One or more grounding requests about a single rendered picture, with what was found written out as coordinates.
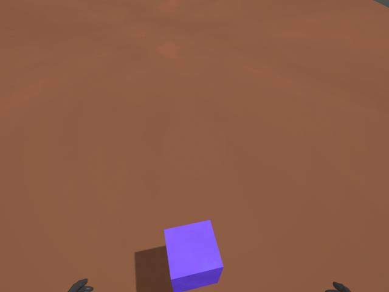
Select left robot hand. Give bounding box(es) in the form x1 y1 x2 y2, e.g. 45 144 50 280
68 279 94 292

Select carton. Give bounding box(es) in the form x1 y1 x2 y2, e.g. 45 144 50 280
164 220 223 292

